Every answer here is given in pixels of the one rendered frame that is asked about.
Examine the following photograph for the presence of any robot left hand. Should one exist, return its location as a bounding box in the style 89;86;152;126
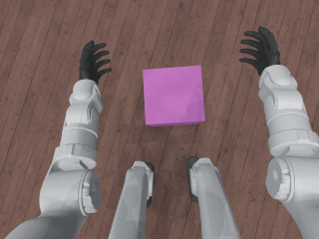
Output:
79;40;113;85

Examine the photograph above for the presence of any right robot foot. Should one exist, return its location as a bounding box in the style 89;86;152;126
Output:
185;156;199;203

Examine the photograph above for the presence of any robot left upper arm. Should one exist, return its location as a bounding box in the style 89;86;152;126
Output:
4;168;102;239

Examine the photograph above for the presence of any left robot forearm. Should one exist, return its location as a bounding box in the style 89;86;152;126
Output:
39;79;104;211

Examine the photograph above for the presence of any robot right upper arm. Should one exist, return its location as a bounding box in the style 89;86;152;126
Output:
265;154;319;239

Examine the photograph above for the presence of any right robot forearm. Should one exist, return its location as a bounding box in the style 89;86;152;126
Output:
258;65;319;158

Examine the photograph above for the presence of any robot left shin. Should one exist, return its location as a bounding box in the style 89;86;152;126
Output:
126;160;150;199

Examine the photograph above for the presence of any robot right hand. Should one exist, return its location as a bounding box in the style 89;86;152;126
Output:
239;26;281;77

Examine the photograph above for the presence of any carton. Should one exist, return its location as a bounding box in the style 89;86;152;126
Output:
143;65;205;126

